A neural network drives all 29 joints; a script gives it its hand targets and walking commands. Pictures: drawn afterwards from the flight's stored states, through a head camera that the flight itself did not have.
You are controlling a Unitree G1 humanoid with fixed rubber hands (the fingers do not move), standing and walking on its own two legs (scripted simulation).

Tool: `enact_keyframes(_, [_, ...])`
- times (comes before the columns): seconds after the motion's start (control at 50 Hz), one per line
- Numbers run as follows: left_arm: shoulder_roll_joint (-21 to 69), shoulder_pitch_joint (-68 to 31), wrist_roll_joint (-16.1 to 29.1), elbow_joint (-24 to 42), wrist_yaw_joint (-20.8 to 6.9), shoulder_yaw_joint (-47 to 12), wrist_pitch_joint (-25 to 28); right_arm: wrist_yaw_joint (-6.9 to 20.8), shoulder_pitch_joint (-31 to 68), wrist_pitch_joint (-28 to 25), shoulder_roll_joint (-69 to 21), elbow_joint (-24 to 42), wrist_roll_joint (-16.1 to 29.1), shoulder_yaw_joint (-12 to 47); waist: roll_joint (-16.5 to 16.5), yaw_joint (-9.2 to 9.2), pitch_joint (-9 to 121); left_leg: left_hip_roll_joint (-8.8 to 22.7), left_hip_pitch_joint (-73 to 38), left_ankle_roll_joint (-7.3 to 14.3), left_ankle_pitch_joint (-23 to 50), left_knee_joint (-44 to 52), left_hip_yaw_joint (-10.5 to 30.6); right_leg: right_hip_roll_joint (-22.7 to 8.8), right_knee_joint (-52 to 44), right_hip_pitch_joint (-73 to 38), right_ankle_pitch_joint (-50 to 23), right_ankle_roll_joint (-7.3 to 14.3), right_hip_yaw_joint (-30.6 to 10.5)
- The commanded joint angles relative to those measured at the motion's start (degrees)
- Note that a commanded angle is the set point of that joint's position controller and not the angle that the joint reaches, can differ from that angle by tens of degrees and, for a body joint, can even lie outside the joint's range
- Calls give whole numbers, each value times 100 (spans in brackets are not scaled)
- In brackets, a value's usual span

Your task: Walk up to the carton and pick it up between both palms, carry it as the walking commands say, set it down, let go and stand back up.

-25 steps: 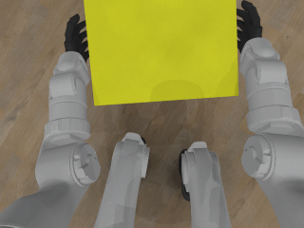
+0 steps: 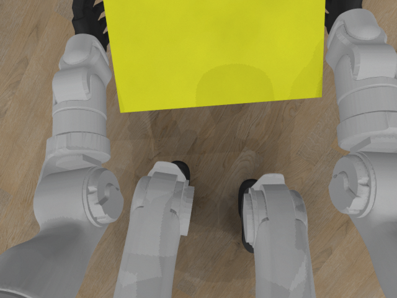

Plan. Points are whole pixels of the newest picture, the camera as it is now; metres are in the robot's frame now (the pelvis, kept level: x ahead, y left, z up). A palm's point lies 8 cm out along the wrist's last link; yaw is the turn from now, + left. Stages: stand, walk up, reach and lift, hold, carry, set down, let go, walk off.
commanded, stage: set down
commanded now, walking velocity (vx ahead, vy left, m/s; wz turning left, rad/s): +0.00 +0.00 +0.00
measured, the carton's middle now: (212, 36) +0.54 +0.05 -0.22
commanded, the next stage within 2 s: none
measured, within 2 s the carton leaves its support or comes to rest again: rests again in 0.92 s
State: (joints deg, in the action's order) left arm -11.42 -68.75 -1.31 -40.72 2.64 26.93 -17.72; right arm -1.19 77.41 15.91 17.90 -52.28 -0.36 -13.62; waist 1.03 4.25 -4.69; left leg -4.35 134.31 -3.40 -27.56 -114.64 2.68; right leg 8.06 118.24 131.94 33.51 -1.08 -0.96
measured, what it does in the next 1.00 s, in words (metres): stands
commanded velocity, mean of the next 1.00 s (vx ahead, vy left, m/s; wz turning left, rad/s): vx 0.00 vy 0.00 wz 0.00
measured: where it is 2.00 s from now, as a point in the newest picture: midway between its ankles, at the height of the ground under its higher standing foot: (211, 217)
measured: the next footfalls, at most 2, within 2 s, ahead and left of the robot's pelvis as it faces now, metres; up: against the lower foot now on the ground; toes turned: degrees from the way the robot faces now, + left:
none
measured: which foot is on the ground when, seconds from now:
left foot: down 0.00-1.00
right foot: down 0.00-1.00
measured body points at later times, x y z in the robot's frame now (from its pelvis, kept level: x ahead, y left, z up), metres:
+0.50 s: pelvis +0.00 +0.00 -0.02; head +0.36 +0.00 +0.26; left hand +0.52 +0.23 -0.16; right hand +0.57 -0.15 -0.17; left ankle +0.12 +0.13 -0.37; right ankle +0.09 -0.11 -0.37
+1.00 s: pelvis +0.00 +0.00 -0.03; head +0.36 +0.00 +0.24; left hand +0.51 +0.23 -0.19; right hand +0.57 -0.15 -0.19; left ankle +0.12 +0.12 -0.37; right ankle +0.09 -0.10 -0.37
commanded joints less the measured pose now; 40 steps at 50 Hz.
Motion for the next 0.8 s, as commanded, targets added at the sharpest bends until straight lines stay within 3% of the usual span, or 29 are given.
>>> enact_keyframes(0.0, [4592,-4018,874,624,-1457,-2812,177,1262,3071,-108,-5177,649,701,2087,318,181,6839,-73,-3996,159,1768,428,-718,-74,-940,-3076,-1744,164,379])
enact_keyframes(0.06, [4499,-4055,974,659,-1427,-2824,240,1217,3160,-153,-5211,765,787,2218,480,171,6881,-71,-4052,184,1906,315,-692,-79,-832,-3185,-1891,144,386])
enact_keyframes(0.16, [4473,-3800,901,405,-1386,-2737,286,1190,3078,-191,-5271,724,863,2276,484,312,6636,-57,-4013,194,2032,205,-707,-70,-771,-3189,-2016,118,335])
enact_keyframes(0.36, [4341,-3904,841,278,-1443,-2597,382,1136,2931,-268,-5144,384,717,2090,411,236,6084,-28,-3529,175,1729,114,-724,-107,-715,-3050,-1900,157,241])
enact_keyframes(0.78, [4203,-3939,799,-12,-1381,-2471,562,1166,3095,-465,-4863,192,760,2080,393,275,5505,17,-3423,211,1691,-35,-658,-143,-493,-2775,-1797,191,183])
